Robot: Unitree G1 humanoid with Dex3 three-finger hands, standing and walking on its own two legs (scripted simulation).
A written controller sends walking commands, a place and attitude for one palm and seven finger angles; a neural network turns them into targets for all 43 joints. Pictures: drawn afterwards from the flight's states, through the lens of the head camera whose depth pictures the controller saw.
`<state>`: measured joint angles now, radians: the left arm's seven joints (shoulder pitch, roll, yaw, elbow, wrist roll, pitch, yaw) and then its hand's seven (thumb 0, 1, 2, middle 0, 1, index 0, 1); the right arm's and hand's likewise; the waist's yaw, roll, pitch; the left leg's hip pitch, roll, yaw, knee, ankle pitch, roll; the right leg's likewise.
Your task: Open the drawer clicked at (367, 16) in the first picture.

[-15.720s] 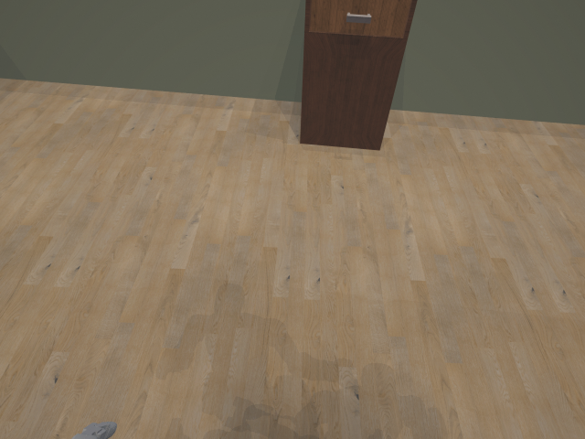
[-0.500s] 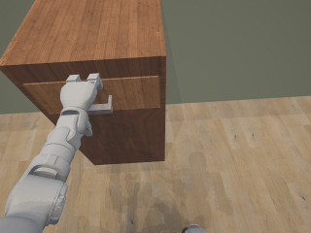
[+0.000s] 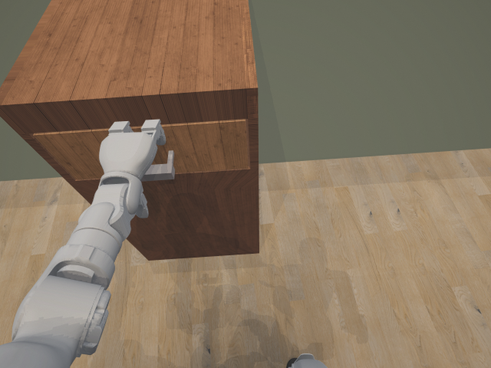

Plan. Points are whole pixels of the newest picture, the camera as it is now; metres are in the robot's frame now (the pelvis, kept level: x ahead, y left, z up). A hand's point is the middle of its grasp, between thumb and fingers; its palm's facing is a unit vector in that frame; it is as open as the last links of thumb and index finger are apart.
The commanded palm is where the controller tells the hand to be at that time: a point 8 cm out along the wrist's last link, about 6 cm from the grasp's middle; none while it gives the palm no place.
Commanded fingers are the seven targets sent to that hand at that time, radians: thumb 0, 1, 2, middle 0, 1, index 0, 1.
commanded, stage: re-aim the fingers above the handle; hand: left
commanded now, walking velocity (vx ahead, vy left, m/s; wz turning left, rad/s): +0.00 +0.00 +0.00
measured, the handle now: (150, 164) +0.51 +0.20 -0.04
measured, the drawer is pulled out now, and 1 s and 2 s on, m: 0.00 0.00 0.00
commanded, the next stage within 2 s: lower the fingers behind the handle in 1.72 s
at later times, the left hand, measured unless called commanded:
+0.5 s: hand (138, 172) +0.45 +0.19 +0.02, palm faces -0.02 +0.01 -1.00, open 13.8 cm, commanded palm +0.43 +0.20 +0.07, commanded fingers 0.00 -0.50 0.30 -0.30 -1.20 -0.30 -1.20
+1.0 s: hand (138, 165) +0.46 +0.20 +0.02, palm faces -0.02 +0.00 -1.00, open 13.8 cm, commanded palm +0.43 +0.21 +0.07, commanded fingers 0.00 -0.50 0.30 -0.30 -1.20 -0.30 -1.20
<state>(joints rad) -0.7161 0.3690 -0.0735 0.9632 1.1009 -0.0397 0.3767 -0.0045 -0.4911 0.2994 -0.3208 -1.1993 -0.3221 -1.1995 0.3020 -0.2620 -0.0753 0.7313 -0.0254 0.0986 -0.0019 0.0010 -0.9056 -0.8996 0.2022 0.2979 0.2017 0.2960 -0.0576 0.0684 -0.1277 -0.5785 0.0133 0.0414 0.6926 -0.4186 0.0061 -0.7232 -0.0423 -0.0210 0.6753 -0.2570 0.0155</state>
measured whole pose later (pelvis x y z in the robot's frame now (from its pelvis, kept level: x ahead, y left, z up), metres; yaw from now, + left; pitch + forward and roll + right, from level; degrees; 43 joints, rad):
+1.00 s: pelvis -0.01 +0.00 +0.00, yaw -1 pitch +19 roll +1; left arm -0.78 0.42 -0.02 1.04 1.10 -0.04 0.39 0.00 -0.49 0.30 -0.32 -1.20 -0.32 -1.20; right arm 0.31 -0.27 -0.06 0.74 -0.03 0.07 -0.01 0.00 -0.91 -0.90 0.20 0.30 0.20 0.30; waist -0.09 0.06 -0.12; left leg -0.63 0.01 0.06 0.72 -0.42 0.01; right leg -0.78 -0.04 0.00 0.70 -0.24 0.02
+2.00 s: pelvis -0.01 +0.00 +0.00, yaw +0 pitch +19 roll +0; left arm -0.76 0.39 -0.07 1.04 1.10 -0.04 0.39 0.00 -0.49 0.30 -0.32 -1.20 -0.32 -1.20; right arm 0.30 -0.27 -0.07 0.74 -0.02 0.07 -0.01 0.00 -0.91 -0.90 0.20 0.30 0.20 0.30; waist -0.08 0.06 -0.13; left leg -0.62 0.01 0.04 0.72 -0.42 0.00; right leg -0.77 -0.04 -0.01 0.70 -0.26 0.01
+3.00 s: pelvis -0.02 +0.00 -0.04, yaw +0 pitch +25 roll +0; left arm -0.83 0.41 -0.05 1.11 1.12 -0.02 0.48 0.00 -0.49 0.30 -0.31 -1.23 -0.31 -1.24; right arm 0.31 -0.27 -0.06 0.76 -0.05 0.04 0.02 0.00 -0.91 -0.90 0.20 0.30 0.20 0.30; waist -0.10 0.06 -0.18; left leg -0.90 0.01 0.04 0.98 -0.51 0.01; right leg -1.04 -0.05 -0.01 0.93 -0.32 0.02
